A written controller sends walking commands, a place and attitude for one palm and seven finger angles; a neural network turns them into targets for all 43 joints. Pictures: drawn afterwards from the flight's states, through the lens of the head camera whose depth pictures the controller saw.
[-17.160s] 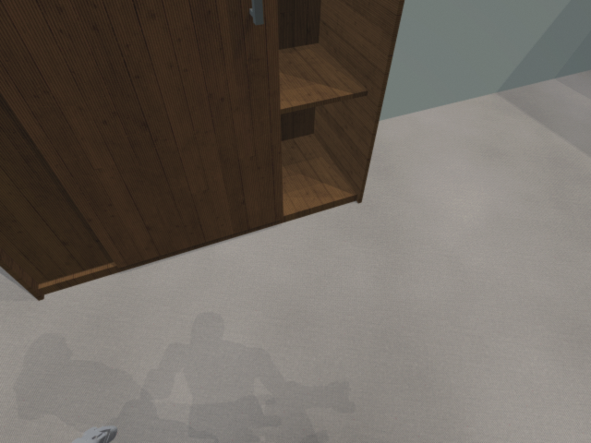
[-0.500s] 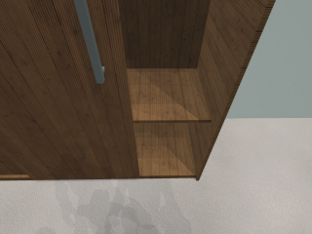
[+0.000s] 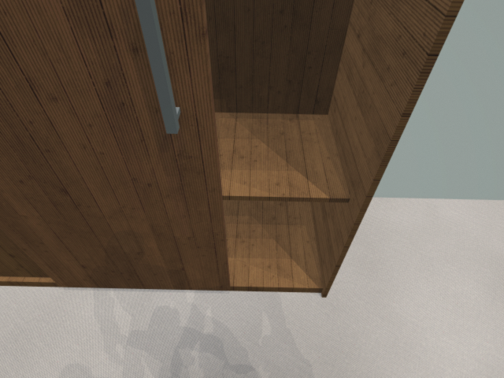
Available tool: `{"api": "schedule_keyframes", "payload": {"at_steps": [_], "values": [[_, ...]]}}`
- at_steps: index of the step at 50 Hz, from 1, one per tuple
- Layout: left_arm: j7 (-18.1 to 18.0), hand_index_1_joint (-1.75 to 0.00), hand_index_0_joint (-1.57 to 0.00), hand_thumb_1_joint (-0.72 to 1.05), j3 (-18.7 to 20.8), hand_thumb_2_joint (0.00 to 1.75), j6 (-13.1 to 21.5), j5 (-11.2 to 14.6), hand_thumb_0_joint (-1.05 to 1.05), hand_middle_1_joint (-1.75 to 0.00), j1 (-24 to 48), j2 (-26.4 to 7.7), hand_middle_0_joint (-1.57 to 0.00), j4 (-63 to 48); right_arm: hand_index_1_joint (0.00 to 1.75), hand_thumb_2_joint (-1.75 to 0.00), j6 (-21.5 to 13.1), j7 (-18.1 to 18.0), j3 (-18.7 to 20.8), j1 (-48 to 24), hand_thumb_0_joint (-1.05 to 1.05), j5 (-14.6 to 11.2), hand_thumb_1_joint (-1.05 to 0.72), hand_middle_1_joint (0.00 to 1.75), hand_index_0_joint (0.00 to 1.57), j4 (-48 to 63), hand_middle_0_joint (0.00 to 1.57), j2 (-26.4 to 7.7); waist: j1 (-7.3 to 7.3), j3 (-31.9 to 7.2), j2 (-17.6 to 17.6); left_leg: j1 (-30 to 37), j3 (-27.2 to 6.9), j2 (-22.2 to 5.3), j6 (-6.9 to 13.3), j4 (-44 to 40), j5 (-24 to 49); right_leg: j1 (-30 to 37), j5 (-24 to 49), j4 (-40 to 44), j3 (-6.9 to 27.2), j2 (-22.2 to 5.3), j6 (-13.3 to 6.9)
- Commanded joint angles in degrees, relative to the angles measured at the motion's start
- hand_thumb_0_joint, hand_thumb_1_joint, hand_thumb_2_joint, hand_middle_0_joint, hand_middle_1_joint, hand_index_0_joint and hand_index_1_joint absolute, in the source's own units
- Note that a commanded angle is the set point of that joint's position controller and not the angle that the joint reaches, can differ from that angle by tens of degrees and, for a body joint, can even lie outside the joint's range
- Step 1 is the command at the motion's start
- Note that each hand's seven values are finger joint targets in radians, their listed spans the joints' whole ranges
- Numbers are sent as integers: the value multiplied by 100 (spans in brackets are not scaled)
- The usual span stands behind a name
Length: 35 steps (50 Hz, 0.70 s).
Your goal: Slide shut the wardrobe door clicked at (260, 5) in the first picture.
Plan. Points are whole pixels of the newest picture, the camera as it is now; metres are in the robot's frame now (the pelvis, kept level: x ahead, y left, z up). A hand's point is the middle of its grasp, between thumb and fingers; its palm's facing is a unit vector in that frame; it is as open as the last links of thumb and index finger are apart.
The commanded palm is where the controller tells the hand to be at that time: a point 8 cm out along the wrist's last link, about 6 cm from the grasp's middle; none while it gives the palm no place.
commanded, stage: shuffle to correct the standing spot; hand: left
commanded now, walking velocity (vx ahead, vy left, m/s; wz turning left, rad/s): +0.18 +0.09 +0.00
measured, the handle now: (159, 47) +0.54 +0.19 +0.27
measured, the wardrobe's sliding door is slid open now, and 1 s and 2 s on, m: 0.38 0.38 0.38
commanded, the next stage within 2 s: come to a stop and stand still in 0.22 s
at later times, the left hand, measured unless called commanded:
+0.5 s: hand out of the picture +0.15 +0.20 -0.18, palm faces +0.08 -0.97 -0.23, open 7.3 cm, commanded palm none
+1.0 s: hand out of the picture +0.10 +0.22 -0.18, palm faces +0.08 -0.97 -0.22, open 7.4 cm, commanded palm none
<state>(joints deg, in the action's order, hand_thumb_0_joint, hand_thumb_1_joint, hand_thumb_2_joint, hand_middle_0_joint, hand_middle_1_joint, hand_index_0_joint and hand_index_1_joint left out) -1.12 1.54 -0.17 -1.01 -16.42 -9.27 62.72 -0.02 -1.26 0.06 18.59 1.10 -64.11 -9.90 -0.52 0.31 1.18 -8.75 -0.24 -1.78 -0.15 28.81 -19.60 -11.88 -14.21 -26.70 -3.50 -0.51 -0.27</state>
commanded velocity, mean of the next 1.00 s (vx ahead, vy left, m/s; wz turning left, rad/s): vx -0.01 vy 0.00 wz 0.00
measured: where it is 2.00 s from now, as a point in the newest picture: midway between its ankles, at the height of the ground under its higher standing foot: outside the picture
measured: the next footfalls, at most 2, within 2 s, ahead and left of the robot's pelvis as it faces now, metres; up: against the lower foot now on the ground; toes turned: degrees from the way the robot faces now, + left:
right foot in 0.42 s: +0.19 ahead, -0.09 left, +0.00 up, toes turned -5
left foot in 0.70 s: +0.13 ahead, +0.14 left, +0.00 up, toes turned +4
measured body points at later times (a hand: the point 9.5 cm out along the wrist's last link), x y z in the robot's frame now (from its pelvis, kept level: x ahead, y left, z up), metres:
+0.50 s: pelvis +0.10 +0.01 -0.01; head +0.13 +0.00 +0.43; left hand +0.15 +0.25 -0.16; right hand +0.00 -0.19 -0.17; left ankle -0.01 +0.11 -0.71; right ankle +0.15 -0.09 -0.74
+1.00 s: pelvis +0.10 +0.03 +0.00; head +0.13 +0.04 +0.45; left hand +0.10 +0.27 -0.16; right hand +0.18 -0.19 -0.15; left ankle +0.11 +0.14 -0.74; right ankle +0.08 -0.08 -0.74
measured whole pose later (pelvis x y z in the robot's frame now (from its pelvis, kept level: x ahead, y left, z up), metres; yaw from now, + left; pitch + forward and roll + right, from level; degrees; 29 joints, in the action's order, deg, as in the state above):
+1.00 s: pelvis +0.10 +0.03 +0.00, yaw +2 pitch +0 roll +1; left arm -1.6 1.7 -1.9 -1.0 -15.9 -11.0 61.1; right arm -0.4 -1.8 1.4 9.8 0.7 -58.9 -8.3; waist -1.3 2.2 -1.9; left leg -13.5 7.2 -0.8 1.1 27.5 -14.3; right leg -10.7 -16.5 -28.3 -1.3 -1.4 -0.1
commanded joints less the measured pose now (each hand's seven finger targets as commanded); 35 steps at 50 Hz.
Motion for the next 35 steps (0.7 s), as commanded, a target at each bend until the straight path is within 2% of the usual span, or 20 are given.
{"api": "schedule_keyframes", "payload": {"at_steps": [1, 3, 4, 6, 7, 8, 9, 12, 16, 19, 20, 21, 22, 23, 24, 27, 31, 33, 34, 35], "values": [[-76, -30, -20, 90, 313, 90, 56, -42, 0, -30, -591, -943, -20, -255, 30, -90, 5, -15, 109, 369, 0, 46, -90, 30, 20, 338, 20, -356, -55, 676, -1048, -1283, 238, -66, 119, 782, -468, -56, -2330, 1590, 1993, -1659, -840], [-65, -30, -20, 90, 324, 90, 50, -41, 0, -30, -312, -858, -20, -362, 30, -90, -54, 1, 106, 781, 0, 37, -90, 30, 20, 232, 20, -245, 192, 652, -600, -452, 321, -117, 160, 36, -325, -683, -2027, 1107, 1384, -1430, -753], [-31, -30, -20, 90, 285, 90, 30, -35, 0, -30, -135, -701, -20, -408, 30, -90, -85, -4, 108, 1119, 0, 39, -90, 30, 20, 118, 20, -272, 320, 749, -186, -58, 115, -157, 223, -528, -265, -1003, -1728, 467, 780, -926, -547], [10, -30, -20, 90, 148, 90, 51, -93, 0, -30, 196, -169, -20, -598, 30, -90, -176, -76, 241, 1766, 0, 63, -90, 30, 20, -73, 20, -826, 544, 988, 1709, 478, -2032, -1480, 840, -1948, -331, -2259, -1554, -1980, -419, 106, -80], [8, -30, -20, 90, 152, 90, 94, -121, 0, -30, 354, -312, -20, -679, 30, -90, -197, -122, 184, 1737, 0, 31, -90, 30, 20, -48, 20, -678, 493, 1232, 1365, 637, -2187, -1698, 1242, -1917, 399, -2781, -1579, -2812, 1, -151, -149], [47, -30, -20, 90, 158, 90, 138, -107, 0, -30, 335, -256, -20, -640, 30, -90, -233, -134, 137, 1575, 0, 26, -90, 30, 20, -18, 20, -558, 368, 1237, 704, 669, -1886, -1665, 1356, -1765, 1105, -2939, -1312, -3176, 176, -342, -162], [85, -30, -20, 90, 145, 90, 168, -85, 0, -30, 275, -202, -20, -601, 30, -90, -285, -134, 105, 1401, 0, 21, -90, 30, 20, 61, 20, -518, 266, 1129, 421, 687, -1552, -1575, 1358, -1682, 1759, -2864, -1079, -3222, 203, -450, -115], [151, -30, -20, 90, 118, 90, 169, -39, 0, -30, 157, -121, -20, -581, 30, -90, -375, -146, 107, 1168, 0, 5, -90, 30, 20, 94, 20, -555, 146, 713, 421, 760, -854, -1281, 1302, -1585, 2553, -2357, -699, -2621, 39, -474, -30], [169, -30, -20, 90, 114, 90, 183, -33, 0, -30, 360, -44, -20, -691, 30, -90, -359, -123, 148, 1190, 0, 38, -90, 30, 20, -43, 20, -561, 191, 688, 550, 422, -477, -1163, 1174, -1445, 2419, -1471, -508, -1396, -273, -293, -91], [96, -30, -20, 90, 179, 90, 212, -38, 0, -30, -448, -189, -20, -415, 30, -90, -275, -150, 123, 1088, 0, -18, -90, 30, 20, -92, 20, -464, -209, 356, 41, -196, -118, -817, 750, -349, 2736, 295, 606, -184, -242, -116, -124], [16, -30, -20, 90, 245, 90, 278, -44, 0, -30, -971, -543, -20, -271, 30, -90, -269, -139, 96, 1165, 0, -70, -90, 30, 20, -63, 20, -303, -378, -86, -518, -843, 52, -485, 439, 616, 2045, 1419, 1646, -54, 694, -771, -333], [-50, -30, -20, 90, 307, 90, 325, -21, 0, -30, -1197, -970, -20, -187, 30, -90, -244, -119, 94, 1455, 0, -108, -90, 30, 20, 2, 20, -132, -226, -528, -1199, -1395, 393, 107, 118, 1625, 4, 1882, 3021, 347, 2023, -2075, -929], [-79, -30, -20, 90, 322, 90, 274, 44, 0, -30, -1110, -1185, -20, -253, 30, -90, -174, -161, 144, 1417, 0, -105, -90, 30, 20, 49, 20, -237, -163, -545, -791, -1134, 173, 116, 74, 2315, -1425, 1454, 4415, 559, 1956, -2471, -1342], [-125, -30, -20, 90, 312, 90, 253, 40, 0, -30, -802, -1008, -20, -262, 30, -90, -77, -177, 163, 1052, 0, -119, -90, 30, 20, 63, 20, -19, -135, -295, -1048, -1136, 63, -73, 28, 2699, -1583, 843, 4857, 514, 1803, -2389, -1436], [-167, -30, -20, 90, 264, 90, 215, 14, 0, -30, -438, -860, -20, -340, 30, -90, -16, -181, 161, 920, 0, -127, -90, 30, 20, 102, 20, 18, -55, -60, -1197, -1192, -69, -224, -2, 2765, -1564, 409, 4642, 490, 1615, -2365, -1507], [-213, -30, -20, 90, 257, 90, 87, -52, 0, -30, 168, -754, -20, -512, 30, -90, 111, -109, 183, 838, 0, -95, -90, 30, 20, 46, 20, 231, 139, -2, -637, -819, 209, -187, -89, 1983, -1037, -252, 3576, 588, 880, -1944, -1270], [-180, -30, -20, 90, 359, 90, -19, -52, 0, -30, 319, -899, -20, -608, 30, -90, 151, -60, 256, 774, 0, -30, -90, 30, 20, 202, 20, 93, 155, -105, -921, -559, 425, -73, -163, 1028, -213, -354, 2520, 486, 789, -1707, -992], [-154, -30, -20, 90, 352, 90, -84, -9, 0, -30, 420, -847, -20, -633, 30, -90, 104, -49, 283, 882, 0, -27, -90, 30, 20, 212, 20, 0, 280, -58, -670, 44, 472, -111, -137, -123, 757, -746, 1573, 69, 600, -1382, -645], [-121, -30, -20, 90, 309, 90, -133, 12, 0, -30, 383, -640, -20, -710, 30, -90, 56, -56, 325, 749, 0, 2, -90, 30, 20, 323, 20, -289, 210, 30, 134, 48, -189, -619, 78, -651, 1342, -1004, 745, -410, 306, -852, -316], [-102, -30, -20, 90, 255, 90, -167, 36, 0, -30, 350, -358, -20, -799, 30, -90, 15, -68, 352, 441, 0, 44, -90, 30, 20, 555, 20, -658, 110, 209, 1121, -581, -1099, -1509, 506, -1324, 2045, -878, -489, -961, -132, -292, 33]]}}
